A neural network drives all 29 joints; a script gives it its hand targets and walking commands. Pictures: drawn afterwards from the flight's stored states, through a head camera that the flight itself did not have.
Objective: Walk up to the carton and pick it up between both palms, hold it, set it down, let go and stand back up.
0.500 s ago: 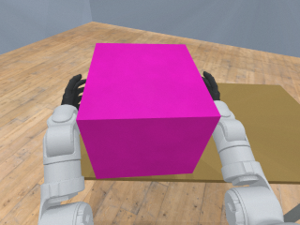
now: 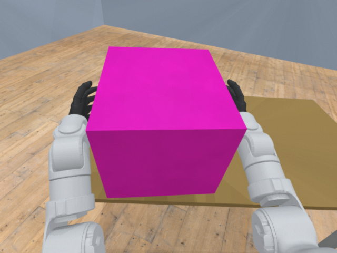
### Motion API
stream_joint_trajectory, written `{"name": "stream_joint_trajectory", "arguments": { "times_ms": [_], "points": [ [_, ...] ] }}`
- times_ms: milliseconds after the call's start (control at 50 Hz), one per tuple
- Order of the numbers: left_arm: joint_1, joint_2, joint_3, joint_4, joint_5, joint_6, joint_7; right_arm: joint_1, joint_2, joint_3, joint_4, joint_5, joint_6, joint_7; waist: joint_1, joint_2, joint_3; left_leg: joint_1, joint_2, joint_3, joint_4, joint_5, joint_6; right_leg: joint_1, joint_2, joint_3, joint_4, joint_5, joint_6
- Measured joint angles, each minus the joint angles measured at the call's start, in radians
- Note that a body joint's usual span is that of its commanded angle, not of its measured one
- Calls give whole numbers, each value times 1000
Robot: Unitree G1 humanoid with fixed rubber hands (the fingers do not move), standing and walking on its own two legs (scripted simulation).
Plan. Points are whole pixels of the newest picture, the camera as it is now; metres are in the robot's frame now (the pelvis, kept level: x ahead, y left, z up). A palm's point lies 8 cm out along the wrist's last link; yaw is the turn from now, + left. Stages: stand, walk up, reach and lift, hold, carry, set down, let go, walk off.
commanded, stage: hold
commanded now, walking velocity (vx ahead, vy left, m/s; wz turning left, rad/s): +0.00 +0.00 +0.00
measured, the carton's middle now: (161, 119) +0.39 +0.00 +0.16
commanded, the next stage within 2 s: none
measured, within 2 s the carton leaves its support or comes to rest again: neither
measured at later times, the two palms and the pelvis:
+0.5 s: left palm (84, 119) +0.35 +0.17 +0.19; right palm (236, 116) +0.36 -0.18 +0.19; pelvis +0.00 +0.00 +0.00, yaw -1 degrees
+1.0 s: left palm (83, 117) +0.36 +0.18 +0.20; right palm (236, 114) +0.37 -0.18 +0.19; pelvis +0.00 +0.00 +0.00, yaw -1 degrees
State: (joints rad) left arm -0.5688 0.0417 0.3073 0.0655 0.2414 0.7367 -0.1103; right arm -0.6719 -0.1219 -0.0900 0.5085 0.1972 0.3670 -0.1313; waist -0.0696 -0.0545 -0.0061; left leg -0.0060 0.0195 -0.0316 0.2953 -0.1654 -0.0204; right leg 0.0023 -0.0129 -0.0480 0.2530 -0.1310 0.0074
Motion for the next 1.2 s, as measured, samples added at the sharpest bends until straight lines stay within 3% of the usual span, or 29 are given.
{"name": "stream_joint_trajectory", "arguments": {
  "times_ms": [340, 460, 600, 960, 1200],
  "points": [
    [43, -14, -22, -70, -6, 8, 21, 33, -12, 14, -51, 26, 0, 4, -3, 6, 6, -3, 2, 6, 11, -11, 0, -1, 2, 6, 0, -2, 1],
    [20, -14, -9, -13, 4, 8, 15, 7, -7, -1, 3, 11, 9, 12, 5, 12, 8, -3, 4, 10, -1, -4, -1, -7, 4, 10, -1, 0, -2],
    [41, -8, -16, -42, -19, -12, 22, 22, -10, 13, -45, 22, 7, -1, 3, 31, 11, -10, 10, 5, 6, -7, -4, -5, 10, 5, -11, 5, -3],
    [-1, -3, 9, 12, -1, 2, -5, -4, -4, 7, 0, 8, 19, -8, 6, 20, 5, 2, 8, 8, -6, -1, -3, -2, 8, 8, -7, 3, -4],
    [9, 0, -5, -6, -2, 0, 4, -1, 0, -2, 0, 10, 6, 1, 5, 5, 0, -6, 5, 6, 4, -6, -2, -4, 5, 5, -5, 1, -2]
  ]
}}
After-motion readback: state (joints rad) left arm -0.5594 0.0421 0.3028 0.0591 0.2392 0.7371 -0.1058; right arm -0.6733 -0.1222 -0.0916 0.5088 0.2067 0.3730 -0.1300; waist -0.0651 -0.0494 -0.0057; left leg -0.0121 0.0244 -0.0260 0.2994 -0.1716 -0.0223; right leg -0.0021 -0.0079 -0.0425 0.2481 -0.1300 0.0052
